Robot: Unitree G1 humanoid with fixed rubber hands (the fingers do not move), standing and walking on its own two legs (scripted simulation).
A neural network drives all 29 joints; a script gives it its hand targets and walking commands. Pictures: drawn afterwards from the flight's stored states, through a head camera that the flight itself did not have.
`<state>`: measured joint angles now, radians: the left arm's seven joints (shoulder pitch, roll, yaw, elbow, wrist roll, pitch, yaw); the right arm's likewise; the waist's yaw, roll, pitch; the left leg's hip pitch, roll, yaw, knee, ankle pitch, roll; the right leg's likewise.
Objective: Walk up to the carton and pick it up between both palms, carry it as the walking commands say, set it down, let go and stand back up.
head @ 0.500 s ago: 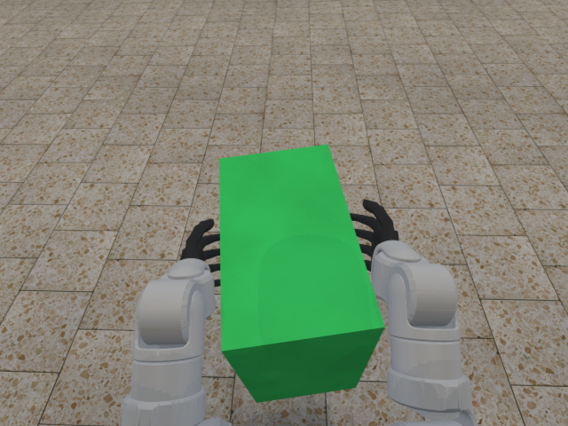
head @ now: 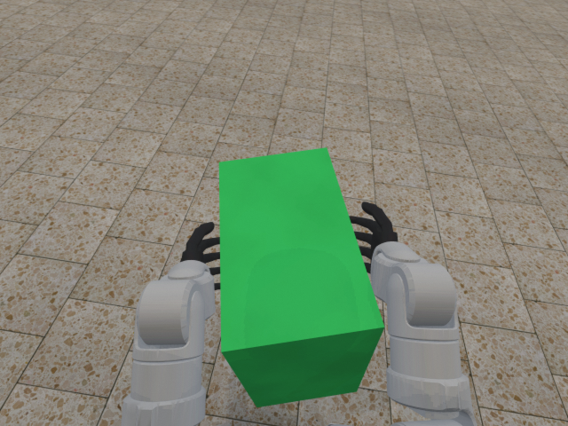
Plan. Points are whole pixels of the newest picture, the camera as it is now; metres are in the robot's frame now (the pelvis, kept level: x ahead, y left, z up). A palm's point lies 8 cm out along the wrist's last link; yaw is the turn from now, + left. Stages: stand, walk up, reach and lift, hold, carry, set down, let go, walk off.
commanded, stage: carry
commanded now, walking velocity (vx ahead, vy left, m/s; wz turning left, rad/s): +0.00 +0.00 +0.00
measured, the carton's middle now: (290, 281) +0.31 +0.01 +0.02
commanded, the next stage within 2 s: none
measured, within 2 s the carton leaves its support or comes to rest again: neither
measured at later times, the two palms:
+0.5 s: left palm (247, 294) +0.25 +0.07 +0.09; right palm (444, 287) +0.27 -0.18 +0.10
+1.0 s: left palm (238, 307) +0.24 +0.08 +0.09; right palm (440, 292) +0.26 -0.16 +0.11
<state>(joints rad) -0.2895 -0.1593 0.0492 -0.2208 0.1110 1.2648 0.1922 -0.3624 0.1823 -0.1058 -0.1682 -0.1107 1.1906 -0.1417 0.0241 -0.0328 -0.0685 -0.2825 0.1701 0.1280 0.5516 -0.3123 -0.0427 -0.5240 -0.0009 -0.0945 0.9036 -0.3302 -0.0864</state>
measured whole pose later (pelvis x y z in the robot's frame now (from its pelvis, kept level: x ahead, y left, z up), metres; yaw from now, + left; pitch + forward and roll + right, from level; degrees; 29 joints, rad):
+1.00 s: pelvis -0.04 -0.05 -0.01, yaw +1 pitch +2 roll +1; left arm -0.29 -0.16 0.05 -0.18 0.11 1.25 0.18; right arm -0.36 0.18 -0.11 -0.15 -0.13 1.19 -0.14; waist -0.01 -0.06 -0.09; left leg -0.29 0.06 0.13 0.56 -0.29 -0.01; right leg -0.38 -0.02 -0.12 0.55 -0.21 -0.06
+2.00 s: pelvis -0.04 -0.05 +0.00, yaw +1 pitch +2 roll +1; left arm -0.29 -0.16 0.07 -0.08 0.11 1.13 0.18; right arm -0.36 0.18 -0.11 -0.05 -0.16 1.06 -0.12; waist 0.00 -0.05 -0.08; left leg -0.29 0.06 0.13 0.56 -0.29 -0.01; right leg -0.38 -0.02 -0.12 0.55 -0.21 -0.06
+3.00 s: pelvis -0.06 -0.04 +0.00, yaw +0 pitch -9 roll +0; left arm -0.49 -0.23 0.48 0.56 0.41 0.62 0.01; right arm -0.58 0.26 -0.41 0.62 -0.43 0.56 -0.06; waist 0.02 0.00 0.10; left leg -0.10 -0.01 -0.03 0.55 -0.29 0.00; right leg -0.17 0.02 -0.08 0.50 -0.18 -0.06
